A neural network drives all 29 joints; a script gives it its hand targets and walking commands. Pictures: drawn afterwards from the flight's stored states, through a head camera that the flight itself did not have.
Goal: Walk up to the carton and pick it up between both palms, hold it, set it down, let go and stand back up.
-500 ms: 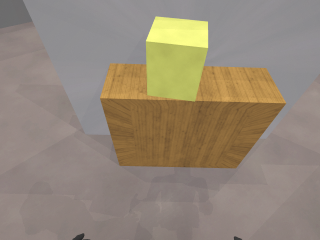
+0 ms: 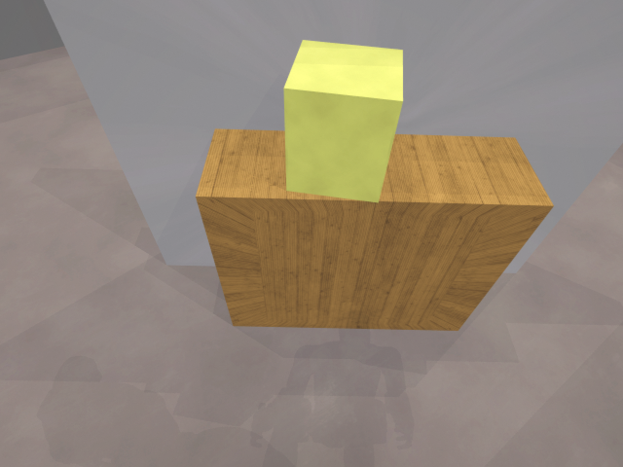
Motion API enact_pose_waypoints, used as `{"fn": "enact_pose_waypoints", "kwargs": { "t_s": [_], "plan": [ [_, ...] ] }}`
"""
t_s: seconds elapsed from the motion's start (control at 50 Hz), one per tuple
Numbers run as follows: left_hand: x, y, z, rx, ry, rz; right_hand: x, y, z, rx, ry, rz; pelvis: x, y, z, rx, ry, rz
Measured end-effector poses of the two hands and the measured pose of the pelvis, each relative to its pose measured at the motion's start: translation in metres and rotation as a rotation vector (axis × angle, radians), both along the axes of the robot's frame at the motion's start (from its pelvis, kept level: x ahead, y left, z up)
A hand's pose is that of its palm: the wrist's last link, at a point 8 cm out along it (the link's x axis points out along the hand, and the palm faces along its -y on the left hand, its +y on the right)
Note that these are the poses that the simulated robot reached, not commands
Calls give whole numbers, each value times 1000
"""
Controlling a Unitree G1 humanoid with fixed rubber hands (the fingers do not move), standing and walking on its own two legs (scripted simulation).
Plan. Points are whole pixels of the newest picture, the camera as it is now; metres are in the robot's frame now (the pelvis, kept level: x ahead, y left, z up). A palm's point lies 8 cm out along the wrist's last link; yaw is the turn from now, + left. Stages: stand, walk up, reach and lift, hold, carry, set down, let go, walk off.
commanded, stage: stand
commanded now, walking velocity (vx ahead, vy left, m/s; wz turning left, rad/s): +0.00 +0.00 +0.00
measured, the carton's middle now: (341, 123) +0.77 -0.06 +0.00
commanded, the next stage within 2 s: walk up in 1.58 s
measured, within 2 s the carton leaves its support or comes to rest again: neither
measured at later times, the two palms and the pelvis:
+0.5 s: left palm out of the picture -0.03 +0.20 -0.15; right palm out of the picture -0.03 -0.20 -0.15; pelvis -0.01 +0.00 +0.00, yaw +0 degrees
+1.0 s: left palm out of the picture -0.05 +0.20 -0.15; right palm out of the picture -0.04 -0.19 -0.15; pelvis -0.01 +0.00 +0.00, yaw +0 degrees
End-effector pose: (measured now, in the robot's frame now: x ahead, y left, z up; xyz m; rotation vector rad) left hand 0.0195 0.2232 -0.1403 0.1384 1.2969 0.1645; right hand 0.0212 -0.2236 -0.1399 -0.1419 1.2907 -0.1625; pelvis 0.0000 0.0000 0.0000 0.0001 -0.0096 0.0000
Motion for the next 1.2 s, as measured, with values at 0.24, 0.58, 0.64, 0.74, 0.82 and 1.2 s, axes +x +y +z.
{"fn": "enact_pose_waypoints", "kwargs": {
  "t_s": [0.24, 0.58, 0.64, 0.74, 0.82, 1.2],
  "plan": [
    [-31, -14, -4, -31, 102, 23, -30, 14, -5, 31, 102, -25, -2, 0, 3, 0, -17, -1],
    [-55, -25, -6, -54, 156, 32, -53, 27, -7, 54, 156, -37, -9, 1, 4, 0, -23, -1],
    [-57, -25, -6, -55, 161, 33, -55, 27, -7, 55, 161, -38, -10, 1, 4, 0, -23, -2],
    [-61, -26, -6, -56, 167, 34, -59, 28, -7, 56, 166, -40, -12, 1, 4, 0, -22, -2],
    [-64, -26, -6, -56, 170, 35, -62, 29, -7, 57, 169, -41, -13, 2, 4, 0, -21, -2],
    [-75, -30, -4, -67, 206, 23, -68, 36, -8, 78, 187, -36, -14, 3, 5, -1, -12, -8]
  ]
}}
